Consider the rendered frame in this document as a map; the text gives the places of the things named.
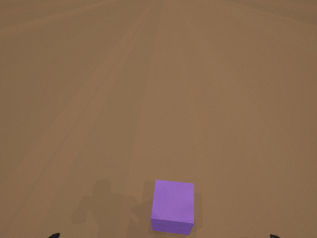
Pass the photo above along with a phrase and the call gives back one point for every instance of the carton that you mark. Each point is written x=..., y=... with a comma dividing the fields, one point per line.
x=173, y=207

